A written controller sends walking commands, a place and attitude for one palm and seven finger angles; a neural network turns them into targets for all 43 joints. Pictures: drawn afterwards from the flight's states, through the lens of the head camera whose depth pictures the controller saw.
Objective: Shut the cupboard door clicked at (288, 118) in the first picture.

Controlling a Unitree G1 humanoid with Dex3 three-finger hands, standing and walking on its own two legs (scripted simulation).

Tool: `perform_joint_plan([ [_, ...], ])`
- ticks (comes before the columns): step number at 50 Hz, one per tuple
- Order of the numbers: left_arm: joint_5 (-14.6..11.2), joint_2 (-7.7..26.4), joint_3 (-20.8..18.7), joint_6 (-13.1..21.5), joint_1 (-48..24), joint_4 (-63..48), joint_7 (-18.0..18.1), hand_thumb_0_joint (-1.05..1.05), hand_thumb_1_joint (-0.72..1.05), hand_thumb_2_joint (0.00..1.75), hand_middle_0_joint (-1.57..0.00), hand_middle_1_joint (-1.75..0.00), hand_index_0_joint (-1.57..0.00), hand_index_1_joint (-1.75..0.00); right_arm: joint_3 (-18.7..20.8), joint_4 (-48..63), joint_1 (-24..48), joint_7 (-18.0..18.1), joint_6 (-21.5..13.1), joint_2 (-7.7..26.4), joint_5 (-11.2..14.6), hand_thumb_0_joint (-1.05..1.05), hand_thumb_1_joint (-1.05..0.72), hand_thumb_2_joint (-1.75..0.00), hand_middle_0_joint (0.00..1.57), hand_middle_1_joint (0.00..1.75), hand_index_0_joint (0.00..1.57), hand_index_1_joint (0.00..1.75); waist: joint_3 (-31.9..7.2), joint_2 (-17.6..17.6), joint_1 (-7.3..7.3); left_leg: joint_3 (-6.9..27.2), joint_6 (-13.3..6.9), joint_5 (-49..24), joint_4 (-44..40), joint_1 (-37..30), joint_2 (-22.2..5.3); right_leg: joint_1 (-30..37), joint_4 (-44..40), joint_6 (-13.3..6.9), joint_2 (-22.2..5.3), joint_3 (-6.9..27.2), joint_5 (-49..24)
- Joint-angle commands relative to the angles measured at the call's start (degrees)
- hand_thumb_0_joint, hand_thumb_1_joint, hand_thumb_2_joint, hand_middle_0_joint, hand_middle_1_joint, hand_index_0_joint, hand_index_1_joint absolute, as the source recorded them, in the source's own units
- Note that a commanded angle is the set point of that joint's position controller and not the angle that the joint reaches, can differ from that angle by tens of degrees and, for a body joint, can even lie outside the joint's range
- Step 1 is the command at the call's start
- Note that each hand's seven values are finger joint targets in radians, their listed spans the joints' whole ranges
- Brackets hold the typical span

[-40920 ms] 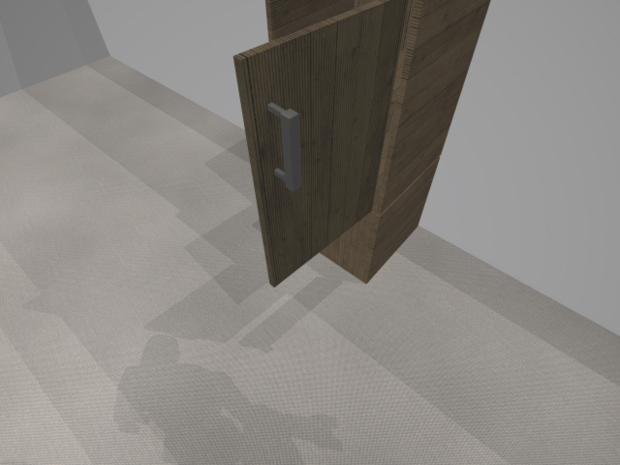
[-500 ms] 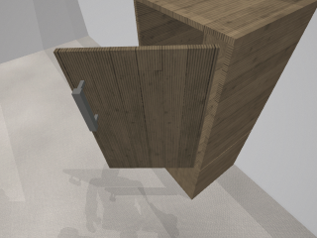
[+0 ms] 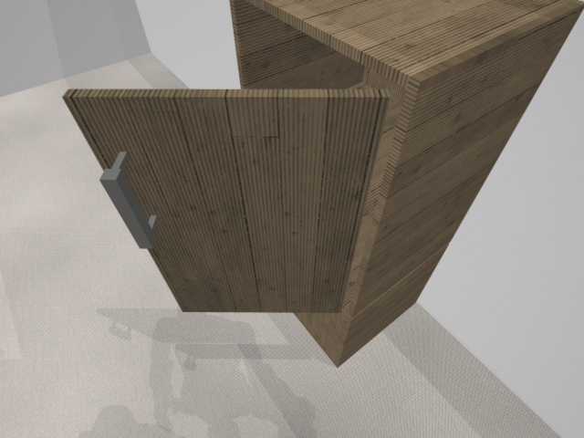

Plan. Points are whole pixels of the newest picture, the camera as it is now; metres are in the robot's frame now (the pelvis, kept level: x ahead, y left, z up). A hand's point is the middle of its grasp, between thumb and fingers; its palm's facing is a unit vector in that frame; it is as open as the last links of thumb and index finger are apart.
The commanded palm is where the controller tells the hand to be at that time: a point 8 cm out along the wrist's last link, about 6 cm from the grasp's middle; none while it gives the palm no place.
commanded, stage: come to a stop and stand still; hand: left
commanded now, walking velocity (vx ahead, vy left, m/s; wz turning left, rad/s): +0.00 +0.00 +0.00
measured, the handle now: (135, 202) +0.41 +0.26 +0.08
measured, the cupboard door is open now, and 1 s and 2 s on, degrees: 53 53 53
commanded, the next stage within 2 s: look again from close up in 0.36 s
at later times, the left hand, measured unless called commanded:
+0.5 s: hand out of the picture +0.01 +0.16 -0.17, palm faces +0.01 -0.98 -0.20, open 7.4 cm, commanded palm none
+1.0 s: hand out of the picture +0.01 +0.15 -0.17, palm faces +0.02 -0.98 -0.20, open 7.4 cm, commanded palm none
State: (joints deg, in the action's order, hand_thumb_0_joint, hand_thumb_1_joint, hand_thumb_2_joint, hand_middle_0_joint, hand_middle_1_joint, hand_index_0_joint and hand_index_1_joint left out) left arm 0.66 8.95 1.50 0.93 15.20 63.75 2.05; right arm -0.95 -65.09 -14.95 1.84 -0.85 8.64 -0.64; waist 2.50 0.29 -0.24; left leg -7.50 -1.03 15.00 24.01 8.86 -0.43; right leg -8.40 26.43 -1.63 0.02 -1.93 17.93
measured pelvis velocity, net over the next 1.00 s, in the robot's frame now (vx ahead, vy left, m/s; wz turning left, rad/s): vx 0.02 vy -0.02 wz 0.01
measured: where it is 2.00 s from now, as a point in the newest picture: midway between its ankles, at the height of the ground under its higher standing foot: outside the picture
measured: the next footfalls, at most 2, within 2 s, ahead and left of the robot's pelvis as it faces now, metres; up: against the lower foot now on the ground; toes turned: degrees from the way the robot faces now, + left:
right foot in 1.88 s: -0.02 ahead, -0.08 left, +0.00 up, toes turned -2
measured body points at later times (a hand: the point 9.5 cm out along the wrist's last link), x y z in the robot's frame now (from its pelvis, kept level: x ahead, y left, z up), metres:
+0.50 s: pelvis +0.02 -0.02 +0.00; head +0.04 -0.02 +0.45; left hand +0.01 +0.21 -0.16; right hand +0.02 -0.24 -0.16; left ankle -0.02 +0.10 -0.74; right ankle -0.04 -0.10 -0.74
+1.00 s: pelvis +0.02 -0.02 +0.00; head +0.04 -0.02 +0.45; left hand +0.01 +0.21 -0.16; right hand +0.02 -0.24 -0.16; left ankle -0.02 +0.10 -0.74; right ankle -0.04 -0.10 -0.74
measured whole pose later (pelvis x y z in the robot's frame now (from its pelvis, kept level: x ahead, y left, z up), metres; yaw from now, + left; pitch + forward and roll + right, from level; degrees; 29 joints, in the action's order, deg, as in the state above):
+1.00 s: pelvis +0.02 -0.02 +0.00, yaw +1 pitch +0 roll +1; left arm 0.5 9.1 0.8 1.3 15.5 64.2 2.1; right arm -0.6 -66.4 -13.6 2.5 -0.7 8.4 -0.7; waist 2.7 -0.8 0.2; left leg -6.3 0.8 15.0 22.1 6.9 -1.9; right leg -5.5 23.0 -3.1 1.7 -3.0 17.7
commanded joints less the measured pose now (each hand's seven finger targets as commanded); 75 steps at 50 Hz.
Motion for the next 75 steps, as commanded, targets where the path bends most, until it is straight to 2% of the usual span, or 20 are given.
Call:
perform_joint_plan([
  [1, -0.1, 6.0, -1.4, 0.8, 3.5, -1.4, 0.7, 0.00, 0.90, 0.90, -0.20, -0.30, -0.20, -0.30, 1.0, 0.9, -3.3, 0.0, -0.9, 4.7, 0.0, 0.00, -0.90, -0.90, 0.20, 0.30, 0.20, 0.30, 0.1, -0.6, 0.15, 6.1, -0.7, -12.5, -3.4, -2.3, -6.4, -2.4, -4.4, -1.0, -6.7, 5.8, -19.5],
  [14, 0.0, 5.8, -1.6, 1.0, 4.3, -0.9, 0.7, 0.00, 0.90, 0.90, -0.20, -0.30, -0.20, -0.30, 1.1, 0.4, -2.1, 0.4, -0.8, 4.4, 0.0, 0.00, -0.90, -0.90, 0.20, 0.30, 0.20, 0.30, 0.9, -1.4, 0.48, 5.9, -0.4, -13.4, -3.5, -2.9, -6.3, -1.1, -5.3, -0.8, -6.8, 5.3, -23.1],
  [19, 0.0, 5.9, -1.7, 1.1, 4.7, -0.9, 0.7, 0.00, 0.90, 0.90, -0.20, -0.30, -0.20, -0.30, 1.1, 0.3, -2.1, 0.4, -0.8, 4.4, 0.0, 0.00, -0.90, -0.90, 0.20, 0.30, 0.20, 0.30, -0.6, -1.5, 0.46, 5.6, -0.3, -14.2, -3.3, -3.7, -6.4, 0.1, -5.4, -0.8, -6.9, 5.6, -25.4],
  [22, -0.2, 6.2, -1.7, 1.0, 4.3, -0.9, 0.7, 0.00, 0.90, 0.90, -0.20, -0.30, -0.20, -0.30, 1.2, 0.2, -1.9, 0.5, -0.8, 4.9, -0.1, 0.00, -0.90, -0.90, 0.20, 0.30, 0.20, 0.30, -1.0, 0.0, 0.36, 5.7, -0.1, -14.8, -3.2, -3.9, -6.5, 0.2, -5.4, -0.9, -7.0, 5.5, -25.5],
  [31, -0.2, 6.5, -1.9, 1.1, 4.7, -0.8, 0.8, 0.00, 0.90, 0.90, -0.20, -0.30, -0.20, -0.30, 1.2, 0.1, -2.0, 0.6, -0.7, 4.8, -0.1, 0.00, -0.90, -0.90, 0.20, 0.30, 0.20, 0.30, -0.8, -1.6, 0.57, 5.3, 0.1, -14.9, -2.8, -3.6, -6.3, 1.3, -5.4, -0.4, -7.3, 5.3, -29.8],
  [44, -0.2, 6.2, -2.0, 1.0, 4.4, -1.0, 0.7, 0.00, 0.90, 0.90, -0.20, -0.30, -0.20, -0.30, 1.3, -0.2, -1.8, 0.7, -0.7, 4.4, -0.1, 0.00, -0.90, -0.90, 0.20, 0.30, 0.20, 0.30, 1.1, -0.9, 0.80, 5.6, 0.1, -13.2, -4.0, -3.2, -6.4, 0.4, -6.7, -0.4, -6.9, 5.2, -25.1],
  [51, -0.2, 6.3, -2.0, 1.1, 4.3, -0.9, 0.6, 0.00, 0.90, 0.90, -0.20, -0.30, -0.20, -0.30, 1.4, -0.4, -1.9, 0.6, -0.7, 4.7, -0.1, 0.00, -0.90, -0.90, 0.20, 0.30, 0.20, 0.30, 0.1, -1.1, 0.61, 5.9, 0.2, -13.3, -4.0, -3.5, -6.4, 0.6, -6.8, -0.4, -7.0, 5.4, -24.8],
  [54, -0.1, 7.1, -2.6, 1.0, 4.2, -2.0, 1.0, 0.00, 0.90, 0.90, -0.20, -0.30, -0.20, -0.30, 1.7, 0.6, -1.5, 0.7, -0.5, 4.8, 0.1, 0.00, -0.90, -0.90, 0.20, 0.30, 0.20, 0.30, -0.6, -0.1, 1.02, 5.6, 0.3, -16.7, -3.1, -2.9, -6.3, 1.4, -5.0, -0.7, -8.4, 6.4, -31.4],
  [56, -0.1, 7.5, -3.0, 0.6, 4.6, -2.1, 1.3, 0.00, 0.90, 0.90, -0.20, -0.30, -0.20, -0.30, 1.9, 1.1, -2.1, 0.7, 0.1, 4.7, 0.0, 0.00, -0.90, -0.90, 0.20, 0.30, 0.20, 0.30, -2.4, 0.0, 1.22, 4.9, 0.7, -18.2, -1.5, -2.5, -6.2, 2.5, -2.8, -1.2, -9.7, 7.1, -35.3],
  [60, 0.2, 9.1, -4.2, -0.2, 4.9, -3.3, 1.6, 0.00, 0.90, 0.90, -0.20, -0.30, -0.20, -0.30, 2.9, 3.4, -0.8, 0.6, 1.4, 5.3, -0.2, 0.00, -0.90, -0.90, 0.20, 0.30, 0.20, 0.30, -2.0, -2.9, 1.89, 3.1, 1.6, -12.2, 2.8, 2.2, -4.5, 3.3, -1.7, -2.8, -12.9, 10.0, -38.7],
  [62, 0.4, 10.2, -4.7, -0.6, 5.1, -3.6, 1.7, 0.00, 0.90, 0.90, -0.20, -0.30, -0.20, -0.30, 3.4, 4.7, 0.1, 0.4, 2.0, 5.3, -0.3, 0.00, -0.90, -0.90, 0.20, 0.30, 0.20, 0.30, -1.4, -6.4, 2.28, 2.4, 2.1, -5.1, 6.9, 5.8, -2.8, 3.8, -2.3, -5.2, -16.2, 12.7, -41.1],
  [64, 0.8, 10.7, -5.4, -0.8, 6.2, -3.8, 1.9, 0.00, 0.90, 0.90, -0.20, -0.30, -0.20, -0.30, 3.9, 6.2, 1.9, 0.4, 2.6, 5.2, -0.3, 0.00, -0.90, -0.90, 0.20, 0.30, 0.20, 0.30, 0.4, -9.5, 3.42, 2.7, 2.5, 9.1, 13.9, 11.8, -1.4, 4.8, -3.9, -9.6, -20.5, 16.8, -44.2],
  [66, 1.1, 11.2, -6.2, -1.1, 6.2, -4.7, 2.1, 0.00, 0.90, 0.90, -0.20, -0.30, -0.20, -0.30, 4.5, 8.0, 4.0, 0.1, 3.0, 5.8, -0.4, 0.00, -0.90, -0.90, 0.20, 0.30, 0.20, 0.30, 1.4, -10.2, 4.51, 6.5, 2.4, 14.8, 24.3, 16.3, -1.5, 3.6, -4.6, -13.0, -23.0, 18.9, -44.2],
  [68, 1.5, 10.8, -5.9, -1.1, 2.8, -6.1, 1.9, 0.00, 0.90, 0.90, -0.20, -0.30, -0.20, -0.30, 4.5, 8.5, 3.0, -0.3, 2.7, 4.6, 0.1, 0.00, -0.90, -0.90, 0.20, 0.30, 0.20, 0.30, 0.5, -9.4, 2.40, 9.0, 2.1, 14.5, 24.2, 13.8, -1.8, 0.2, -3.9, -11.9, -20.1, 14.9, -39.7],
  [69, 1.6, 10.8, -5.9, -1.1, 0.1, -7.4, 1.7, 0.00, 0.90, 0.90, -0.20, -0.30, -0.20, -0.30, 4.5, 8.2, 0.7, -0.6, 2.3, 3.6, 0.3, 0.00, -0.90, -0.90, 0.20, 0.30, 0.20, 0.30, -0.1, -9.6, 0.58, 8.2, 2.1, 11.9, 17.5, 9.9, -1.9, -2.4, -2.9, -9.9, -18.1, 12.3, -35.1],
  [71, 1.0, 9.8, -5.4, -1.2, -2.1, -8.0, 1.1, 0.00, 0.90, 0.90, -0.20, -0.30, -0.20, -0.30, 3.8, 6.2, -3.9, -0.9, 1.0, 2.1, 0.3, 0.00, -0.90, -0.90, 0.20, 0.30, 0.20, 0.30, -2.1, -8.7, -1.46, 5.0, 2.1, -3.7, 2.0, -2.1, 0.1, -8.3, 1.0, -4.4, -11.6, 7.2, -20.4],
  [72, 0.7, 8.7, -5.0, -1.3, -1.4, -7.9, 0.8, 0.00, 0.90, 0.90, -0.20, -0.30, -0.20, -0.30, 3.9, 5.2, -5.3, -0.6, 0.2, 4.0, 0.1, 0.00, -0.90, -0.90, 0.20, 0.30, 0.20, 0.30, -3.0, -3.2, -1.55, 6.3, 1.8, -8.4, -1.7, -6.8, -1.8, -10.9, 4.7, -2.0, -7.6, 5.1, -8.7],
  [73, 0.2, 6.7, -4.6, -1.5, 0.2, -8.1, 0.5, 0.00, 0.90, 0.90, -0.20, -0.30, -0.20, -0.30, 4.5, 5.4, -4.9, -0.4, -0.5, 8.1, -0.6, 0.00, -0.90, -0.90, 0.20, 0.30, 0.20, 0.30, -3.3, 7.9, -0.66, 16.8, -1.0, -9.8, -5.6, -5.3, -9.4, -13.0, 9.3, 0.7, -2.9, 2.4, 4.8],
  [74, 0.3, 5.4, -4.5, -1.7, 0.6, -8.3, 0.4, 0.00, 0.90, 0.90, -0.20, -0.30, -0.20, -0.30, 5.0, 6.7, -3.7, -0.2, -0.4, 10.6, -1.0, 0.00, -0.90, -0.90, 0.20, 0.30, 0.20, 0.30, -1.3, 12.9, -0.54, 23.8, -5.2, -6.3, -10.5, 1.3, -15.7, -11.5, 15.2, 1.8, -1.1, 0.3, 13.9],
  [75, 0.3, 4.6, -4.3, -1.8, 0.6, -8.4, 0.3, 0.00, 0.90, 0.90, -0.20, -0.30, -0.20, -0.30, 4.5, 7.3, -2.1, -0.5, 0.0, 10.3, -1.5, 0.00, -0.90, -0.90, 0.20, 0.30, 0.20, 0.30, 0.5, 10.4, -0.34, 25.6, -7.5, -0.6, -12.1, 7.6, -17.1, -10.1, 18.5, 1.2, -1.0, 1.6, 14.7],
])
